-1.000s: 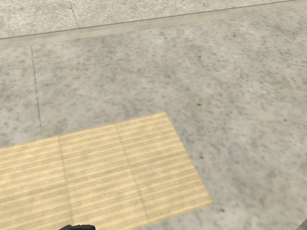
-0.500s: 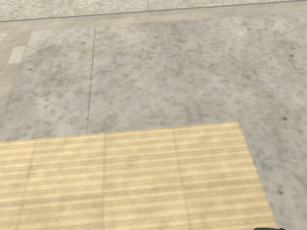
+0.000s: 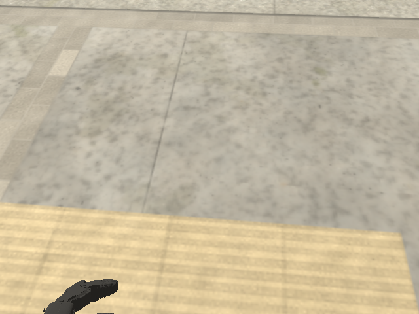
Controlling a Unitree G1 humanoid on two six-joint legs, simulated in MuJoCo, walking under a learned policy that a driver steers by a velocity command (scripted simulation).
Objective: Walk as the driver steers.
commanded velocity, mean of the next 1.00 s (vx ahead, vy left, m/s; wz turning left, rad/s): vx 0.14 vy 0.00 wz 0.16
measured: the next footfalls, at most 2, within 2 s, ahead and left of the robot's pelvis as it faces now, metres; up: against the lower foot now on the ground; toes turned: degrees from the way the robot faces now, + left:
left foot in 0.34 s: +0.29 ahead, +0.14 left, +0.00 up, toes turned +4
right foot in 0.64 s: +0.25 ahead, -0.12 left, +0.00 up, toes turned +7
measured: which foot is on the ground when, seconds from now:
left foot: up 0.00-0.32, down 0.34-1.00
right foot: down 0.00-0.36, up 0.38-0.62, down 0.64-1.00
